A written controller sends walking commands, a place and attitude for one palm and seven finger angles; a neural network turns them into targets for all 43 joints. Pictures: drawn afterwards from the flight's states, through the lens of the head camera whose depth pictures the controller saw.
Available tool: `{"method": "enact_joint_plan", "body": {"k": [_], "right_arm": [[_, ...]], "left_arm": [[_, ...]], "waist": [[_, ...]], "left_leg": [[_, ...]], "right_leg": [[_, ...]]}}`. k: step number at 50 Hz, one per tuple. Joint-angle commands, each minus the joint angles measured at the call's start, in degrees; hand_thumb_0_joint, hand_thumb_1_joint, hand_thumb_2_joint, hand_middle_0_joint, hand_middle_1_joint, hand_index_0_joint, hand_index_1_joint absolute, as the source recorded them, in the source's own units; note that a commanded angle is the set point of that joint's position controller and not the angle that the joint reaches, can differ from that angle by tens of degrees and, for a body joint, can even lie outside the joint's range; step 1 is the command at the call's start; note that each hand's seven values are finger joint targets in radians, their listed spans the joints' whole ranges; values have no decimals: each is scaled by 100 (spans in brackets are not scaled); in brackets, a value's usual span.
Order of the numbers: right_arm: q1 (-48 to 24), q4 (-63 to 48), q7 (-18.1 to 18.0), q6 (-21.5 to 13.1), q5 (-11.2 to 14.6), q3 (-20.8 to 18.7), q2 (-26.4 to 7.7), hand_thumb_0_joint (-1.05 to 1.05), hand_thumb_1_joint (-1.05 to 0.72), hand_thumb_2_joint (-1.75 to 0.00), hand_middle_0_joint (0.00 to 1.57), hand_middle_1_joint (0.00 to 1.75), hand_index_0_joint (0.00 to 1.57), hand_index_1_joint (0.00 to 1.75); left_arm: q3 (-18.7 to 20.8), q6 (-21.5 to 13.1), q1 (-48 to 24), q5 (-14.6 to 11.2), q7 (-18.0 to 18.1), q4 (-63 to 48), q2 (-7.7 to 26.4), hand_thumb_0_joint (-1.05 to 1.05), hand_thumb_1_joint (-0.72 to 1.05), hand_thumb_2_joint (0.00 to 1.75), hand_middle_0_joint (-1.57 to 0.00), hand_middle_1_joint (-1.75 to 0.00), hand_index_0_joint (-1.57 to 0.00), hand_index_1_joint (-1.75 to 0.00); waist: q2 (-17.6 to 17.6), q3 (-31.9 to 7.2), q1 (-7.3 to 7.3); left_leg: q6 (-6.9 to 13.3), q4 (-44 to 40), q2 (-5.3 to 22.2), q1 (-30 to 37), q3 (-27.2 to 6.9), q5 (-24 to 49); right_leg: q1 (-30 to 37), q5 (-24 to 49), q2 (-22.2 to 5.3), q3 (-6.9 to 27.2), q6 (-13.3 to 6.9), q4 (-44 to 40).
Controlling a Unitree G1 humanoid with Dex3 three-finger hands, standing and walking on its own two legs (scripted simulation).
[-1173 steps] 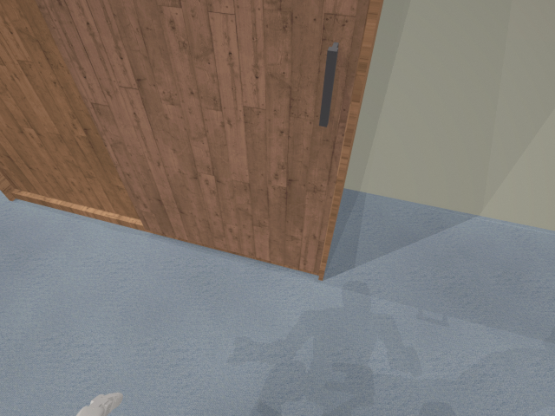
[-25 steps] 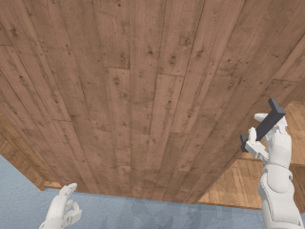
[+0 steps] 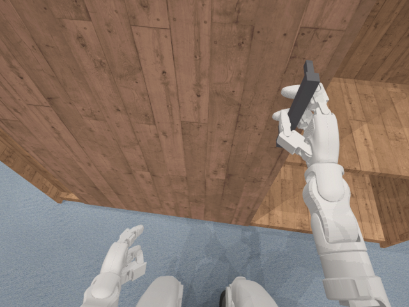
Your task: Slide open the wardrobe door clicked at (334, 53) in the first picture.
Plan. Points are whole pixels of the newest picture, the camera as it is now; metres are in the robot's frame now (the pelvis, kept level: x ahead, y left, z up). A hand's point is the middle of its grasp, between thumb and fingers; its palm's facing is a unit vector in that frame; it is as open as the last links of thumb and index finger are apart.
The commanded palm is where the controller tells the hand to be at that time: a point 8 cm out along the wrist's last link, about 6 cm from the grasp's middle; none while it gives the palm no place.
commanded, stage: stop walking and hold the door there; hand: right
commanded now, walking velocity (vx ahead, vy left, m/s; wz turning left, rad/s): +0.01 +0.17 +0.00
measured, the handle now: (293, 108) +0.43 -0.14 +0.13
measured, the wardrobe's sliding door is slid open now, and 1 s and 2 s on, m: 0.62 0.62 0.62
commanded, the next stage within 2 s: loosen the grip on the handle in 0.88 s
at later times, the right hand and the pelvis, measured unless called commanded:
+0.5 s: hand (281, 131) +0.38 -0.11 +0.13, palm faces +0.12 +0.98 -0.14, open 6.2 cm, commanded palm +0.36 -0.13 +0.12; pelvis -0.03 +0.03 +0.02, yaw +2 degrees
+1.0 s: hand (281, 130) +0.38 -0.11 +0.13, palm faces +0.14 +0.98 -0.17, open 6.2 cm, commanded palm +0.35 -0.15 +0.12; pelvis +0.00 +0.03 +0.02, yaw -1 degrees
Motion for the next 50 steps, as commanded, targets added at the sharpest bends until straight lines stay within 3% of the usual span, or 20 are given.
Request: {"method": "enact_joint_plan", "body": {"k": [1,4,8,16,20,22,24,26,28,31,33,34,36,37,38,43,46,48,49,50], "right_arm": [[-2588,-2034,331,-508,-150,809,236,0,-90,-90,45,140,45,140],[-2906,-1691,317,-443,-161,996,389,0,-90,-90,45,140,45,140],[-3275,-788,332,-347,-153,1112,494,0,-90,-90,45,140,45,140],[-3771,300,282,-342,-88,935,372,0,-90,-90,45,140,45,140],[-3592,828,240,-405,-87,470,-118,0,-90,-90,45,140,45,140],[-3457,989,173,-437,-109,-163,-907,0,-90,-90,45,140,45,140],[-3411,731,103,-446,-28,-595,-1266,0,-90,-90,45,140,45,140],[-3320,980,195,-465,-33,-390,-884,0,-90,-90,45,140,45,140],[-3180,982,132,-518,-60,-625,-977,0,-90,-90,45,140,45,140],[-2863,814,154,-537,-113,-475,-774,0,-90,-90,45,140,45,140],[-2936,446,174,-569,-107,-167,-482,0,-90,-90,45,140,45,140],[-2928,304,200,-576,-71,65,-264,0,-90,-90,45,140,45,140],[-2744,-42,225,-589,-29,406,96,0,-90,-90,45,140,45,140],[-2590,161,298,-573,-45,869,613,0,-90,-90,45,140,45,140],[-2669,43,317,-590,-62,1035,794,0,-90,-90,45,140,45,140],[-2796,57,183,-528,-163,784,320,0,-90,-90,45,140,45,140],[-2770,342,170,-507,-178,637,68,0,-90,-90,45,140,45,140],[-2619,613,116,-430,-128,404,-156,0,-90,-90,45,140,45,140],[-4858,490,-65,-524,-559,-2964,-3774,0,-90,-90,45,140,45,140],[-3896,2627,193,18,-499,-902,-966,0,-78,-84,45,140,45,140]], "left_arm": [[321,-384,-57,6,16,-673,931,0,90,90,-20,-30,-20,-30],[405,-432,-54,-4,3,-583,1007,0,90,90,-20,-30,-20,-30],[354,-439,13,-21,92,-513,993,0,90,90,-20,-30,-20,-30],[307,-528,442,10,242,-262,1011,0,90,90,-20,-30,-20,-30],[274,-478,533,11,256,-261,986,0,90,90,-20,-30,-20,-30],[256,-331,446,4,288,-300,883,0,90,90,-20,-30,-20,-30],[229,-288,105,-9,303,-534,874,0,90,90,-20,-30,-20,-30],[316,-271,291,-67,351,-408,1000,0,90,90,-20,-30,-20,-30],[315,-314,314,-35,437,-437,996,0,90,90,-20,-30,-20,-30],[284,-282,324,32,505,-489,936,0,90,90,-20,-30,-20,-30],[313,-243,372,42,536,-487,950,0,90,90,-20,-30,-20,-30],[352,-223,400,33,533,-524,1005,0,90,90,-20,-30,-20,-30],[419,-221,508,-17,406,-556,1173,0,90,90,-20,-30,-20,-30],[396,-244,552,-50,320,-579,1099,0,90,90,-20,-30,-20,-30],[323,-279,572,6,337,-532,966,0,90,90,-20,-30,-20,-30],[348,-314,473,3,307,-469,1165,0,90,90,-20,-30,-20,-30],[279,-224,409,6,377,-556,1035,0,90,90,-20,-30,-20,-30],[253,-165,396,15,437,-500,921,0,90,90,-20,-30,-20,-30],[837,-267,319,91,306,-682,1106,0,90,90,-20,-30,-20,-30],[461,-675,364,23,177,-404,1113,0,90,90,-20,-30,-20,-30]], "waist": [[99,-3086,409],[-675,-3508,341],[-906,-3416,361],[-1410,-3201,453],[-1002,-3029,326],[389,-2648,294],[817,-2333,45],[1094,-2458,100],[1182,-2484,67],[853,-2509,-30],[492,-2834,84],[432,-3088,177],[-941,-3707,223],[-894,-3418,232],[-735,-3155,300],[-702,-3129,242],[358,-3024,274],[895,-2643,260],[2125,-1909,-301],[1811,-3729,515]], "left_leg": [[-109,57,12,-809,-145,450],[-67,-502,-55,-308,82,1201],[-64,-1069,-95,-143,338,1066],[50,-2248,-271,416,813,442],[242,-4178,-31,1729,710,1342],[702,-4881,1353,2017,-689,1854],[1153,-4821,2256,2208,-1524,3680],[776,-4174,1804,2802,-561,5315],[731,-3825,1779,3142,-203,6586],[622,-3520,1638,2969,-46,6794],[344,-2937,1440,2601,237,6436],[35,-2396,1092,1905,534,5703],[-210,-1447,300,389,489,1338],[-141,-1381,155,167,359,-21],[-113,-1575,145,-101,392,-29],[-20,-3064,186,821,590,1509],[157,-3782,772,1553,-237,3275],[258,-4086,1147,1132,-446,2984],[165,-4432,690,1064,-777,4480],[293,-2814,72,1619,378,6105]], "right_leg": [[2909,4452,-2445,2625,-912,-1910],[2977,3303,-2137,1759,-500,-2185],[2823,1512,-2066,1626,-479,-2626],[2815,1315,-1700,1091,-453,-2761],[1831,1047,-1270,510,-209,-2245],[606,430,-760,78,122,-1115],[-692,-633,-377,-71,273,411],[-939,-491,-428,188,216,1022],[-874,-469,-440,-179,190,467],[-219,85,-301,-549,118,-695],[820,1147,-299,-602,43,-1622],[1760,2784,-718,-261,-178,-1742],[3074,5481,-2144,1354,-1025,-1428],[3045,4627,-2329,1655,-1111,-1765],[3103,4641,-2261,1566,-1132,-1822],[2441,3585,-1802,464,-625,-1547],[1377,1727,-1231,-12,-165,-1333],[1210,869,-854,-144,66,-1275],[1023,1330,-796,-103,-35,-1334],[1381,2925,-270,-50,-190,-1913]]}}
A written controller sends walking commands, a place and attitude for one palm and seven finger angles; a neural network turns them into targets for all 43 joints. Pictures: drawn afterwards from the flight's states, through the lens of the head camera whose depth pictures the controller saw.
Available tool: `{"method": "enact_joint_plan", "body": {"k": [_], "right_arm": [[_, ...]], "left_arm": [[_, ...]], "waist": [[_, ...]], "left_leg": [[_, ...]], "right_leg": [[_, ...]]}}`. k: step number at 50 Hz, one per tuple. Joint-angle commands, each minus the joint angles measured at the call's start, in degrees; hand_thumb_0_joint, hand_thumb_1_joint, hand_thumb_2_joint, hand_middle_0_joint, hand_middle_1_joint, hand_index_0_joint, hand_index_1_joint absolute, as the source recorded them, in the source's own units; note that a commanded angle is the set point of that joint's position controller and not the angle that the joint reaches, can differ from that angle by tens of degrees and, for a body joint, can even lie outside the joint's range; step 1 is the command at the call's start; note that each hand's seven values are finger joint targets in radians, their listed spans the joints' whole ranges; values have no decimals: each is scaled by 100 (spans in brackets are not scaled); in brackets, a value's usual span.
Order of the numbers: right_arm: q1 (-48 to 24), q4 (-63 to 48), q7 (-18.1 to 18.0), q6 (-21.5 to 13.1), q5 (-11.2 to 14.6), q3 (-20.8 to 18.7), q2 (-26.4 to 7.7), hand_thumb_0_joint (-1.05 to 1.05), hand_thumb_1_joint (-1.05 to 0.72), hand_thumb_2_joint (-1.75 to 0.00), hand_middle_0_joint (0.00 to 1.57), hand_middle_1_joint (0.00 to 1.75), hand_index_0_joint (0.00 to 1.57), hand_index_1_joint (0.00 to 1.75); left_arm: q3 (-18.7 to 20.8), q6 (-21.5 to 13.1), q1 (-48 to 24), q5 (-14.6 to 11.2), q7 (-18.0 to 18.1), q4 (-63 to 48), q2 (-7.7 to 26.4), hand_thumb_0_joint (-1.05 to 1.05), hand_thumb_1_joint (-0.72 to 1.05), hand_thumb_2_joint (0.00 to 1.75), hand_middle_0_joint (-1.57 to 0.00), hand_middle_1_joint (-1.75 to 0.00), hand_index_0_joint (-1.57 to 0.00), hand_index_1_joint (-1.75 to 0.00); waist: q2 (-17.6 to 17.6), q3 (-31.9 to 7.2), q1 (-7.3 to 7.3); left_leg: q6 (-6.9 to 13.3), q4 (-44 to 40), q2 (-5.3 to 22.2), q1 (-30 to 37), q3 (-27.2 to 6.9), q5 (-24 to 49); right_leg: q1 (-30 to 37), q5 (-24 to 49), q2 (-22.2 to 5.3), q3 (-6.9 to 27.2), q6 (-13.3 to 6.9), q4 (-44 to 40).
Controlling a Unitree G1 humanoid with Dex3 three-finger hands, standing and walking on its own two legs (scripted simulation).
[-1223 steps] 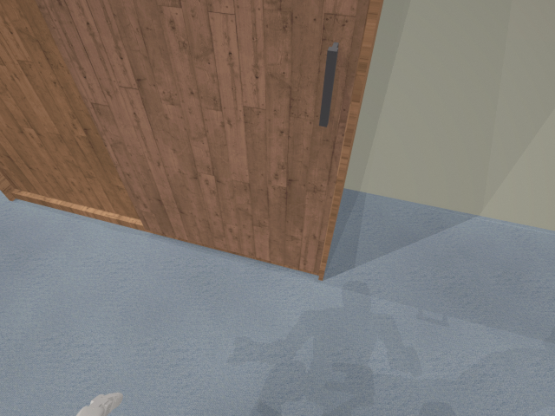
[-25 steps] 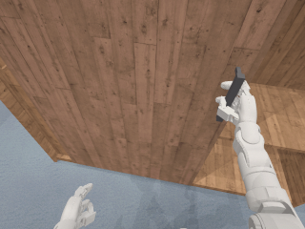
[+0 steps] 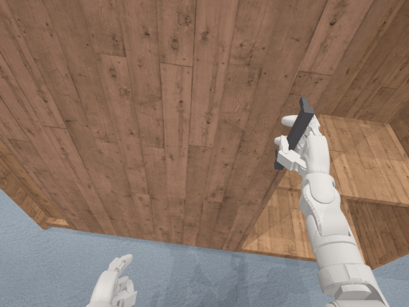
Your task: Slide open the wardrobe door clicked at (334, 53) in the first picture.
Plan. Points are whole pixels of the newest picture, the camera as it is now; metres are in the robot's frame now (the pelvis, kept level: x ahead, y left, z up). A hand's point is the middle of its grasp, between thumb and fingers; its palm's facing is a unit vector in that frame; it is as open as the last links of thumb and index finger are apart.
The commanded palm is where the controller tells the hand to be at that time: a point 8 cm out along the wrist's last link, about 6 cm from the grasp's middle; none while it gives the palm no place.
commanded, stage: loosen the grip on the handle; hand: right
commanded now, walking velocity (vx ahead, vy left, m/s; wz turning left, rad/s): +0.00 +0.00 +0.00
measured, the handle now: (290, 135) +0.44 -0.16 +0.11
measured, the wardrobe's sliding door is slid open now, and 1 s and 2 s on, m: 0.62 0.62 0.62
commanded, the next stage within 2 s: slip the hand off the handle in 0.56 s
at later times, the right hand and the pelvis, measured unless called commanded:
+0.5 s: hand (279, 157) +0.39 -0.14 +0.09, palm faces +0.12 +0.98 -0.16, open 14.0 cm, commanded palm +0.35 -0.18 +0.10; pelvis -0.01 +0.02 +0.00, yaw +0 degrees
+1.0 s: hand (302, 165) +0.38 -0.19 +0.08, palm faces +0.16 +0.98 -0.13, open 14.7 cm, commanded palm +0.35 -0.23 +0.08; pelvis +0.02 -0.01 -0.01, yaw +1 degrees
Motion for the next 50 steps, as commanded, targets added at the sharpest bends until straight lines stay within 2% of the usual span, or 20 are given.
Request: {"method": "enact_joint_plan", "body": {"k": [1,2,3,4,8,9,11,12,14,18,19,20,23,30,32,33,37,42,46,50], "right_arm": [[-2565,199,239,1,-101,-1157,-938,0,-66,-78,45,140,45,140],[-1813,-46,442,-48,-21,-418,-64,0,-54,-73,45,140,45,140],[-2012,-402,450,-242,170,-884,-488,0,-42,-67,45,140,45,140],[-2094,-731,451,-426,220,-992,-766,0,-30,-61,45,140,45,140],[-2041,-461,246,-864,-296,-171,-388,0,19,-37,45,140,45,140],[-2284,-244,170,-952,-346,-263,-593,0,31,-32,45,140,45,140],[-2552,-180,127,-1135,-400,-208,-758,0,55,-20,42,137,42,137],[-2608,-228,113,-1196,-400,-392,-977,0,55,-20,41,135,41,135],[-2836,-145,187,-1240,-276,-153,-832,0,55,-20,38,132,38,132],[-2854,-10,271,-1211,-76,-116,-846,0,55,-20,33,125,33,125],[-2463,32,258,-1216,-62,-790,-1568,0,55,-20,32,123,32,123],[-2318,-109,300,-1197,-46,-545,-1340,0,55,-20,30,122,30,122],[-2333,-90,284,-1188,52,-515,-1170,0,55,-20,26,117,26,117],[-1737,-965,134,-1468,50,-747,-1153,0,55,-20,25,115,25,115],[-1613,-1072,84,-1442,-20,-795,-1193,0,55,-20,25,115,25,115],[-1115,-67,81,-1352,-57,-586,-787,0,55,-20,25,115,25,115],[-1365,-571,67,-1389,-211,-858,-1273,0,55,-20,25,115,25,115],[-1373,-1237,156,-1480,-146,-770,-1130,0,55,-20,25,115,25,115],[-1153,-1255,284,-1420,13,-901,-1234,0,55,-20,25,115,25,115],[-954,-1178,495,-1275,1,-760,-1187,0,55,-20,25,115,25,115]], "left_arm": [[698,-733,327,-199,-51,-477,1153,0,90,90,-20,-30,-20,-30],[680,-730,434,-133,-153,-514,1134,0,90,90,-20,-30,-20,-30],[660,-683,361,-142,-171,-485,1128,0,90,90,-20,-30,-20,-30],[654,-708,261,-49,-202,-518,1092,0,90,90,-20,-30,-20,-30],[611,-718,228,-109,-340,-744,1062,0,90,90,-20,-30,-20,-30],[617,-722,221,-140,-328,-764,1086,0,90,90,-20,-30,-20,-30],[596,-753,144,-162,-300,-856,1082,0,90,90,-20,-30,-20,-30],[605,-747,123,-175,-276,-879,1095,0,90,90,-20,-30,-20,-30],[577,-783,138,-216,-236,-892,1088,0,90,90,-20,-30,-20,-30],[592,-827,242,-238,-173,-815,1179,0,90,90,-20,-30,-20,-30],[624,-811,317,-216,-148,-789,1230,0,90,90,-20,-30,-20,-30],[577,-799,240,-206,-151,-859,1211,0,90,90,-20,-30,-20,-30],[583,-807,312,-195,-149,-784,1207,0,90,90,-20,-30,-20,-30],[634,-822,427,-76,-229,-749,1158,0,90,90,-20,-30,-20,-30],[643,-793,453,-41,-239,-742,1166,0,90,90,-20,-30,-20,-30],[628,-755,591,-38,-265,-628,1149,0,90,90,-20,-30,-20,-30],[629,-608,500,-29,-271,-771,1185,0,90,90,-20,-30,-20,-30],[626,-551,450,-27,-264,-863,1113,0,90,90,-20,-30,-20,-30],[637,-501,384,-69,-243,-887,1147,0,90,90,-20,-30,-20,-30],[604,-449,330,-120,-229,-925,1158,0,90,90,-20,-30,-20,-30]], "waist": [[1841,-2923,397],[958,-3053,279],[-212,-3165,92],[-658,-3008,84],[1010,-1739,430],[1139,-1613,429],[858,-1557,410],[662,-1572,342],[433,-1729,383],[556,-1849,425],[642,-2049,194],[458,-2095,208],[744,-1871,299],[564,-2486,173],[702,-2435,165],[1106,-1855,361],[672,-2048,252],[318,-2627,210],[492,-2501,227],[260,-2114,260]], "left_leg": [[-81,156,-54,-71,65,3858],[-90,161,-49,-294,139,3207],[-88,-165,-39,-480,-43,2392],[-33,-315,-60,-478,-88,2098],[-100,-455,-85,-731,-89,1633],[-115,-539,-67,-859,-167,1080],[-112,-727,-34,-1002,-357,107],[-85,-778,-14,-930,-425,-77],[-59,-892,-22,-953,-520,-403],[-75,-1019,-17,-842,-594,-477],[-46,-994,-14,-536,-631,-305],[-59,-941,-4,-434,-617,-63],[-91,-960,-41,-533,-545,196],[-92,-471,-129,-225,-341,1731],[-93,-413,-151,-231,-293,1845],[-123,-412,-161,-616,-226,1677],[-88,-323,-136,-669,-253,1431],[-11,-78,-200,-576,-161,1871],[-25,-75,-222,-633,-132,1886],[2,-101,-230,-875,-91,1593]], "right_leg": [[1217,3338,15,487,-252,-251],[1665,3938,-93,604,-92,-220],[2064,3905,-109,519,-33,-92],[2099,3393,-81,490,10,-55],[414,1121,71,373,-242,-49],[138,562,100,359,-252,-81],[-69,-162,174,301,-276,-141],[-73,-268,177,294,-284,-148],[6,-452,230,244,-283,-147],[-29,-440,230,264,-299,-156],[-71,-259,226,282,-294,-167],[-89,-132,263,240,-315,-193],[-74,14,218,298,-326,-170],[284,1019,190,258,-309,-27],[271,1130,162,288,-312,-6],[-46,921,161,307,-277,57],[-2,813,164,305,-278,113],[422,1500,87,394,-231,247],[393,1554,55,427,-202,260],[314,1395,25,483,-178,229]]}}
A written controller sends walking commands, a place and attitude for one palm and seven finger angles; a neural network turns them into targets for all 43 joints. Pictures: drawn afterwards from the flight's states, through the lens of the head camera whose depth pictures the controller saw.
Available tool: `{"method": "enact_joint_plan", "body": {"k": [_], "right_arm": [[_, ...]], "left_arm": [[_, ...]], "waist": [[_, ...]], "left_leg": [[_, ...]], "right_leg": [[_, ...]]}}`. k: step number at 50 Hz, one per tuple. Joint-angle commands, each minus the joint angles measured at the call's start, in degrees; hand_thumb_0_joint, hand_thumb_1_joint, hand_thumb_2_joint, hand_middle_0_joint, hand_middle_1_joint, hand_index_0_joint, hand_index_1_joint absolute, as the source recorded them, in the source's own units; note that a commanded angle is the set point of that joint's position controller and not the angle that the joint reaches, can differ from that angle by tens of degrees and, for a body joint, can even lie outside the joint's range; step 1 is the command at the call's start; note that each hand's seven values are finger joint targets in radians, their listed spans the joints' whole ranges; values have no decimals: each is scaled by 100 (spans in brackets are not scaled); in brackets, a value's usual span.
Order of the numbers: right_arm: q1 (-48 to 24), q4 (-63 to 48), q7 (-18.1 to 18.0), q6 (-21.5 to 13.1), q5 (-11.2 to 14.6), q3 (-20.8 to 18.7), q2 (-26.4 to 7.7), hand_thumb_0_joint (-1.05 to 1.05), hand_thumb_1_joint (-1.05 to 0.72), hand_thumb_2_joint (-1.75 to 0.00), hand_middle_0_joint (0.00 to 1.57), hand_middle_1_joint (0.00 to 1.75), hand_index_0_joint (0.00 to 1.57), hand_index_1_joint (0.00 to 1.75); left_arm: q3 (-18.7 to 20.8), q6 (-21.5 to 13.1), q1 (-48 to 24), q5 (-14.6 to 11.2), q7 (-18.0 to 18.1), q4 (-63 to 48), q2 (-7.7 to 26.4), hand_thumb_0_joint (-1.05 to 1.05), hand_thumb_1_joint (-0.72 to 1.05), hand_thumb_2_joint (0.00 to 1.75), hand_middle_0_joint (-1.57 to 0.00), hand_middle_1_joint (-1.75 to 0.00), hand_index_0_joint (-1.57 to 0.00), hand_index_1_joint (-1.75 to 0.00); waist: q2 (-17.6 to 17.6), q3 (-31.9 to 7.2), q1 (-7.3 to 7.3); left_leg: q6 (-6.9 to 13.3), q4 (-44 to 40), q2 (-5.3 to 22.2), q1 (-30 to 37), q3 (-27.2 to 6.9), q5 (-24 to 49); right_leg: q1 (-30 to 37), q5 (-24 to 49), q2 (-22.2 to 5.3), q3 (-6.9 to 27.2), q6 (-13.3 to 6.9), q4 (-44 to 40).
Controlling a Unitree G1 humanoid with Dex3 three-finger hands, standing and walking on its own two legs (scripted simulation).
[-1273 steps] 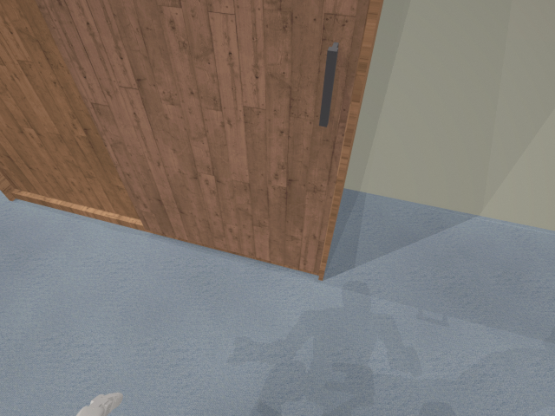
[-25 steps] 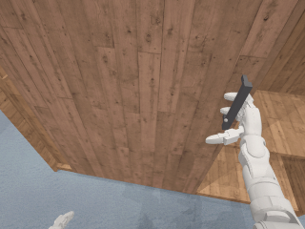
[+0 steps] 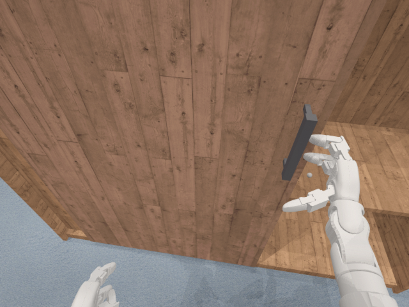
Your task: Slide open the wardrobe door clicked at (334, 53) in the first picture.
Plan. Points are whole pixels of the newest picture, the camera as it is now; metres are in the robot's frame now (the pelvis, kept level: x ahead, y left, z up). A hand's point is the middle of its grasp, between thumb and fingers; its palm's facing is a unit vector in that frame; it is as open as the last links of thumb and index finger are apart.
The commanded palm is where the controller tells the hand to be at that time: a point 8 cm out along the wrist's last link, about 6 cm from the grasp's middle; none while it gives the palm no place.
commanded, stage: slip the hand off the handle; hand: right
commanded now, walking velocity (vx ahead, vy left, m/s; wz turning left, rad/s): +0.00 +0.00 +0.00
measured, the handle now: (296, 144) +0.42 -0.16 +0.11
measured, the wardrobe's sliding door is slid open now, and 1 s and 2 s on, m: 0.62 0.62 0.62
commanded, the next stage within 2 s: draw the hand back to the body in 1.54 s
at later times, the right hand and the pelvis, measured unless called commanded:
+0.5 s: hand (325, 198) +0.31 -0.20 +0.08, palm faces +0.13 +0.98 -0.13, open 14.7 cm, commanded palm +0.27 -0.25 +0.09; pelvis -0.01 -0.01 +0.00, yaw +0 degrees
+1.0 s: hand (333, 248) +0.22 -0.19 +0.08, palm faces +0.17 +0.97 -0.14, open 14.7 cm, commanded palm +0.19 -0.24 +0.09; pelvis -0.01 +0.01 +0.00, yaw -2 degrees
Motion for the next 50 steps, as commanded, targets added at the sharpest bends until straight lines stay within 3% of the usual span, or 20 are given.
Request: {"method": "enact_joint_plan", "body": {"k": [1,5,11,12,13,14,16,19,23,26,27,31,33,37,39,41,44,48,49,50], "right_arm": [[-1970,-1223,184,-239,41,-68,-744,0,55,-20,25,115,25,115],[-2251,-1247,292,-186,144,-79,-779,0,55,-20,25,115,25,115],[-2614,-1076,279,-384,152,-533,-1324,0,55,-20,25,115,25,115],[-2578,-946,278,-393,119,-731,-1579,0,55,-20,25,115,25,115],[-2504,-1080,321,-439,143,-601,-1386,0,55,-20,25,115,25,115],[-2036,-1117,365,-454,182,-689,-1384,0,55,-20,25,115,25,115],[-1537,-1398,469,-464,281,-548,-1171,0,55,-20,25,115,25,115],[-788,-1673,586,-331,391,-320,-864,0,55,-20,25,115,25,115],[-463,-1953,522,-96,462,-487,-1030,0,55,-20,25,115,25,115],[-485,-2515,404,-118,430,-499,-1044,0,55,-20,25,115,25,115],[-549,-2729,343,-170,391,-627,-1241,0,55,-20,25,115,25,115],[-366,-3359,284,-432,320,-386,-1040,0,55,-20,25,115,25,115],[-22,-3398,329,-432,364,-392,-1044,0,55,-20,25,115,25,115],[618,-3016,538,-131,485,-177,-813,0,55,-20,25,115,25,115],[1077,-3093,608,46,577,-299,-845,0,55,-20,25,115,25,115],[1352,-3418,661,157,608,-252,-797,0,55,-20,25,115,25,115],[1684,-3792,622,157,634,-533,-1013,0,55,-20,25,115,25,115],[1908,-4674,551,-145,595,-513,-1011,0,55,-20,25,115,25,115],[2066,-4681,525,-213,594,-649,-1116,0,55,-20,25,115,25,115],[2079,-4709,552,-258,582,-462,-943,0,55,-20,25,115,25,115]], "left_arm": [[282,-205,-165,-58,64,-716,818,0,90,90,-20,-30,-20,-30],[275,-219,-148,-68,111,-709,852,0,90,90,-20,-30,-20,-30],[234,-240,-162,-37,174,-657,895,0,90,90,-20,-30,-20,-30],[236,-224,-120,-24,185,-638,934,0,90,90,-20,-30,-20,-30],[233,-238,-138,-25,168,-679,891,0,90,90,-20,-30,-20,-30],[254,-262,-153,-32,143,-734,870,0,90,90,-20,-30,-20,-30],[265,-296,-206,-41,97,-821,858,0,90,90,-20,-30,-20,-30],[270,-334,-239,-67,29,-943,846,0,90,90,-20,-30,-20,-30],[253,-320,-359,-96,59,-1038,897,0,90,90,-20,-30,-20,-30],[227,-369,-493,-80,100,-1086,835,0,90,90,-20,-30,-20,-30],[219,-385,-502,-61,124,-1076,844,0,90,90,-20,-30,-20,-30],[180,-549,-585,-21,150,-1048,743,0,90,90,-20,-30,-20,-30],[174,-598,-578,-9,164,-1028,746,0,90,90,-20,-30,-20,-30],[133,-610,-625,-65,198,-1037,767,0,90,90,-20,-30,-20,-30],[145,-620,-634,-85,202,-1107,743,0,90,90,-20,-30,-20,-30],[115,-621,-690,-87,207,-1217,720,0,90,90,-20,-30,-20,-30],[105,-623,-716,-63,203,-1268,685,0,90,90,-20,-30,-20,-30],[90,-711,-748,-4,182,-1309,623,0,90,90,-20,-30,-20,-30],[97,-728,-695,4,179,-1276,624,0,90,90,-20,-30,-20,-30],[78,-742,-704,8,167,-1251,614,0,90,90,-20,-30,-20,-30]], "waist": [[-152,-1107,110],[-122,-1146,148],[-155,-1309,118],[-86,-1289,101],[-210,-1491,57],[-383,-1606,-82],[-590,-1733,-128],[-322,-1447,-151],[298,-819,-87],[8,-816,-95],[-50,-828,-91],[-575,-1075,-56],[-487,-1087,-69],[-58,-572,-28],[121,-616,-145],[28,-683,-200],[145,-606,-240],[-296,-713,-189],[-258,-663,-199],[-364,-604,-139]], "left_leg": [[58,-481,-164,-170,4,1648],[72,-504,-183,-293,28,1317],[83,-438,-191,-354,16,934],[84,-441,-197,-338,2,903],[94,-400,-189,-251,7,1003],[117,-373,-198,-168,14,1052],[128,-337,-206,-133,37,1181],[104,-351,-231,-126,97,1240],[48,-513,-221,-156,77,915],[47,-552,-212,-223,30,611],[51,-542,-214,-208,16,551],[88,-448,-225,-267,20,493],[81,-461,-220,-199,16,542],[36,-657,-199,-257,-5,263],[17,-732,-170,-116,-18,294],[21,-709,-150,17,-21,551],[-4,-723,-144,82,-53,709],[22,-585,-156,34,-34,949],[30,-552,-161,24,-24,980],[29,-526,-168,-77,-8,955]], "right_leg": [[1186,1621,6,415,-80,-376],[1237,1309,-1,521,-66,-402],[1113,877,26,588,-72,-412],[1029,832,25,598,-93,-396],[1114,969,39,581,-84,-383],[1183,1084,33,573,-54,-391],[1316,1346,16,565,-23,-356],[1173,1453,-32,576,-35,-372],[674,788,2,502,-111,-485],[766,481,34,480,-114,-529],[776,422,28,488,-127,-520],[1055,379,25,553,-96,-488],[1015,412,37,554,-110,-448],[707,38,71,517,-129,-496],[687,88,97,485,-126,-516],[744,333,125,443,-132,-498],[709,489,132,410,-143,-445],[878,744,142,404,-151,-326],[826,775,134,416,-137,-300],[838,753,139,419,-134,-269]]}}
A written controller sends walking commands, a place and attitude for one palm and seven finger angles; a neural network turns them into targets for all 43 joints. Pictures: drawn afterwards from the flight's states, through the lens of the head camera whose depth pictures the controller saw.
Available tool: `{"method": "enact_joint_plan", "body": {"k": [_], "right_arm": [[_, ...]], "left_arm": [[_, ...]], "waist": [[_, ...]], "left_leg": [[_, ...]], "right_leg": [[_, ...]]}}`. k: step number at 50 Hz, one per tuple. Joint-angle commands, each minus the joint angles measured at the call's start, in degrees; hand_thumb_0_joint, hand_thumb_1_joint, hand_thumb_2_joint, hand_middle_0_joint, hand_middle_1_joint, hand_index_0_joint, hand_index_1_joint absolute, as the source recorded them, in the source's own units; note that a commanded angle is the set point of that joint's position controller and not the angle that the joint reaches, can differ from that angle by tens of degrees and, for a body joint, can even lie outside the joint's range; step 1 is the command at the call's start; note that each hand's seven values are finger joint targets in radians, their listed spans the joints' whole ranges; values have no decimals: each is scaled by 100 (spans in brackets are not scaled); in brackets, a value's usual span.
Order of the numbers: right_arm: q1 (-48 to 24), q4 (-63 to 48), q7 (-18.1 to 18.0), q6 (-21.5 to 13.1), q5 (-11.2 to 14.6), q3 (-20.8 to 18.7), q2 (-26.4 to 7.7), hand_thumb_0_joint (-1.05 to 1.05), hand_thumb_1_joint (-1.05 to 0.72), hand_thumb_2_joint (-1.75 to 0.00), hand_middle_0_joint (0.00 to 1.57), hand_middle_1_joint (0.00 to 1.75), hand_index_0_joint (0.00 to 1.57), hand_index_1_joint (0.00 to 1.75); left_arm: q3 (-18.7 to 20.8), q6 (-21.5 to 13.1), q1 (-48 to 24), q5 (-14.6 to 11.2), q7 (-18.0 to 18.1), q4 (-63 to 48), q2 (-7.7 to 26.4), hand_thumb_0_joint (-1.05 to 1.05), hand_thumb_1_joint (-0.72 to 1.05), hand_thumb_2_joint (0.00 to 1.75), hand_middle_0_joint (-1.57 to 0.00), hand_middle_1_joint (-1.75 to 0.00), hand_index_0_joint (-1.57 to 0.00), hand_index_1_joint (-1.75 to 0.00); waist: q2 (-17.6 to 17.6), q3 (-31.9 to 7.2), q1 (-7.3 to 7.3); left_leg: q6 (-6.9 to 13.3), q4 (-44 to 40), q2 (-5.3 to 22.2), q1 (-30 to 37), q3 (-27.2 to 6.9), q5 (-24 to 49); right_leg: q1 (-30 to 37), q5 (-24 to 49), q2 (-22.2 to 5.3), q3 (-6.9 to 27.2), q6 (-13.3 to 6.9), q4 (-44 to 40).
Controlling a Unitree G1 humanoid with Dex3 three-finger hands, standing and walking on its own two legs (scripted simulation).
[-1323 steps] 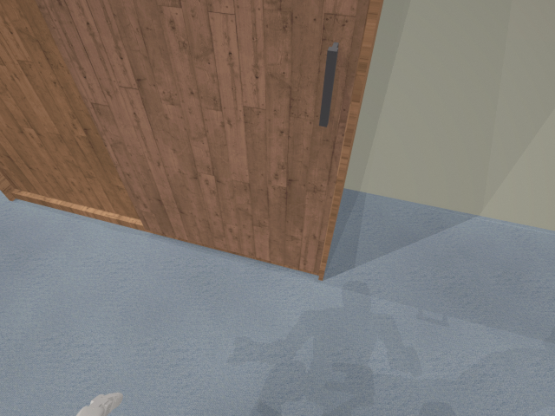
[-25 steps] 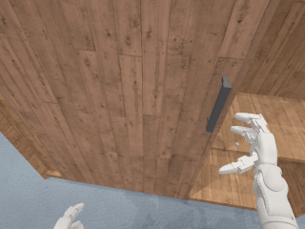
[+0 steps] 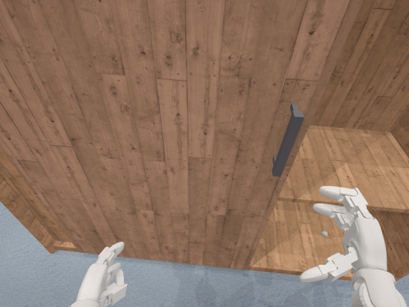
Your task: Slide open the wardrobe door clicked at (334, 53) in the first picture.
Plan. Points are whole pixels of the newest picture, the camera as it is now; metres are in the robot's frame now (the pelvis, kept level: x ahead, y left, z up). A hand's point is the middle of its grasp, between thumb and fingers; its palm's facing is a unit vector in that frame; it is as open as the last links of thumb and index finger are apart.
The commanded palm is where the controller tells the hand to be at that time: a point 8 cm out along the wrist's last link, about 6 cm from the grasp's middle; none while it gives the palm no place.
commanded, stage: slip the hand off the handle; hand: right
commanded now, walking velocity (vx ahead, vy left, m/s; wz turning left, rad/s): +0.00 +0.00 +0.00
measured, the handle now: (284, 141) +0.44 -0.16 +0.12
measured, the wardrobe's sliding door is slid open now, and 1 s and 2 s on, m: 0.62 0.62 0.62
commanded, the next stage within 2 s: draw the hand back to the body in 0.54 s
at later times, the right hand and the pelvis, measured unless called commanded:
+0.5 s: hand (338, 247) +0.21 -0.21 +0.10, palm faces +0.14 +0.98 -0.15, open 14.7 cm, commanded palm +0.18 -0.25 +0.10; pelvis +0.00 +0.00 -0.01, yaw -1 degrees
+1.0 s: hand (351, 245) +0.20 -0.21 +0.12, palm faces +0.08 +1.00 -0.05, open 14.7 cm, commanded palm +0.17 -0.27 +0.13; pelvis +0.00 -0.01 +0.00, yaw -1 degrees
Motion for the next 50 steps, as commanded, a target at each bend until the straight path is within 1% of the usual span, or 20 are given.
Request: {"method": "enact_joint_plan", "body": {"k": [1,5,9,12,13,16,18,19,23,26,27,33,34,36,37,39,41,45,47,50], "right_arm": [[-985,-1848,-68,-684,59,-484,-843,0,55,-20,25,115,25,115],[-611,-1603,99,-621,169,-382,-702,0,55,-20,25,115,25,115],[-487,-1423,263,-480,303,-704,-973,0,55,-20,25,115,25,115],[-730,-1665,296,-540,323,-677,-983,0,55,-20,25,115,25,115],[-708,-1823,273,-602,339,-735,-984,0,55,-20,25,115,25,115],[-137,-1879,239,-717,373,-922,-1039,0,55,-20,25,115,25,115],[75,-1961,247,-737,379,-827,-925,0,55,-20,25,115,25,115],[356,-1916,257,-702,386,-872,-939,0,55,-20,25,115,25,115],[206,-1977,297,-552,388,-593,-745,0,55,-20,25,115,25,115],[178,-2279,253,-550,326,-413,-672,0,55,-20,25,115,25,115],[179,-2354,202,-563,305,-495,-761,0,55,-20,25,115,25,115],[-39,-2344,-30,-666,160,-565,-843,0,55,-20,25,115,25,115],[-420,-2267,357,-622,992,-574,-405,0,55,-20,25,115,25,115],[-610,-2406,677,-561,1105,-794,-778,0,55,-20,25,115,25,115],[-429,-2280,714,-459,1065,-953,-994,0,55,-20,25,115,25,115],[-395,-2339,717,-282,851,-676,-835,0,55,-20,25,115,25,115],[11,-2297,677,-64,792,-696,-778,0,55,-20,25,115,25,115],[238,-2408,745,364,995,-805,-712,0,55,-20,25,115,25,115],[268,-2435,733,491,1083,-1055,-868,0,55,-20,25,115,25,115],[-302,-2687,653,514,983,-971,-865,0,55,-20,25,115,25,115]], "left_arm": [[283,-401,-566,42,14,-821,659,0,90,90,-20,-30,-20,-30],[306,-457,-527,21,52,-780,701,0,90,90,-20,-30,-20,-30],[330,-477,-511,-13,125,-780,724,0,90,90,-20,-30,-20,-30],[322,-524,-538,-21,151,-790,721,0,90,90,-20,-30,-20,-30],[334,-562,-534,-12,147,-805,688,0,90,90,-20,-30,-20,-30],[337,-607,-459,6,110,-796,682,0,90,90,-20,-30,-20,-30],[344,-620,-458,15,77,-829,681,0,90,90,-20,-30,-20,-30],[360,-616,-445,15,68,-850,683,0,90,90,-20,-30,-20,-30],[351,-589,-448,-6,66,-889,726,0,90,90,-20,-30,-20,-30],[358,-629,-426,-3,91,-944,734,0,90,90,-20,-30,-20,-30],[367,-636,-403,17,101,-935,749,0,90,90,-20,-30,-20,-30],[339,-634,-416,31,110,-900,719,0,90,90,-20,-30,-20,-30],[282,-717,-501,-60,170,-850,735,0,90,90,-20,-30,-20,-30],[271,-831,-584,-120,285,-786,726,0,90,90,-20,-30,-20,-30],[253,-854,-541,-104,309,-771,755,0,90,90,-20,-30,-20,-30],[222,-878,-525,-108,280,-821,700,0,90,90,-20,-30,-20,-30],[216,-881,-503,-99,227,-862,680,0,90,90,-20,-30,-20,-30],[210,-854,-575,-120,200,-925,698,0,90,90,-20,-30,-20,-30],[217,-842,-601,-119,216,-918,728,0,90,90,-20,-30,-20,-30],[201,-865,-605,-120,247,-901,727,0,90,90,-20,-30,-20,-30]], "waist": [[-259,-562,84],[59,-440,130],[352,-488,51],[230,-601,69],[61,-743,8],[14,-847,-68],[8,-786,-64],[39,-747,-103],[80,-349,41],[-13,-421,84],[125,-486,63],[31,-476,96],[229,-563,198],[-293,-750,35],[-177,-747,-3],[-353,-642,10],[-275,-496,-76],[66,-357,-119],[269,-232,-141],[0,-81,-42]], "left_leg": [[-69,-679,-118,-369,-208,968],[-115,-767,-89,-485,-248,640],[-160,-884,-20,-364,-405,438],[-154,-826,-21,-343,-398,551],[-137,-752,-21,-300,-369,697],[-119,-593,-40,-200,-290,1156],[-116,-513,-46,-217,-247,1332],[-117,-500,-52,-226,-218,1299],[-128,-565,-59,-527,-199,882],[-113,-520,-77,-666,-167,651],[-110,-506,-95,-626,-165,607],[-87,-434,-88,-813,-167,181],[-71,-598,-80,-579,-149,79],[-46,-696,-62,-396,-239,100],[-46,-692,-69,-334,-234,198],[-44,-638,-53,-345,-168,487],[-34,-616,-71,-282,-75,651],[-62,-746,-91,-149,-24,774],[-76,-862,-112,-117,-50,691],[-85,-945,-100,-312,-74,318]], "right_leg": [[671,691,177,222,-215,-427],[496,383,192,232,-221,-372],[293,286,217,211,-218,-331],[358,404,225,217,-230,-300],[429,501,225,228,-225,-295],[433,800,226,213,-208,-248],[392,907,218,218,-214,-216],[350,873,207,213,-201,-231],[202,549,202,247,-205,-236],[301,413,183,302,-203,-239],[287,404,168,322,-210,-228],[174,76,171,378,-190,-205],[285,-68,169,432,-137,-299],[453,-82,178,382,-137,-361],[422,7,163,406,-162,-384],[510,233,155,413,-175,-476],[494,357,127,438,-149,-576],[527,440,112,427,-139,-687],[507,396,114,423,-157,-706],[627,123,123,448,-154,-793]]}}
